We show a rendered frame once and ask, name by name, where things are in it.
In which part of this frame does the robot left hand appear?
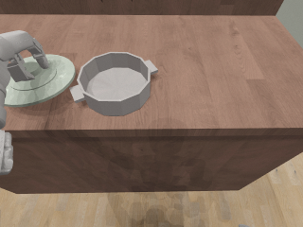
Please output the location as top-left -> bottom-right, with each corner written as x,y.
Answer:
0,30 -> 49,82

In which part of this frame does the pot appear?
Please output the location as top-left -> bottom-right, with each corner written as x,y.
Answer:
69,52 -> 158,116

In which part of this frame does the left robot forearm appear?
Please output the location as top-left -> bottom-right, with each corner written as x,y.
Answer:
0,36 -> 15,130

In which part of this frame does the lid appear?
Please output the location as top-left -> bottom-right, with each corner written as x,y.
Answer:
4,54 -> 76,108

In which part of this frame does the knob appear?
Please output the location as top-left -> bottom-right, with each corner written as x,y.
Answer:
23,61 -> 42,77

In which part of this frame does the table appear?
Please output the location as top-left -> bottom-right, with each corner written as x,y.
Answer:
0,0 -> 303,194

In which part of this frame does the left robot upper arm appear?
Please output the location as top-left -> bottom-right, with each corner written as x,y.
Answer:
0,130 -> 13,212

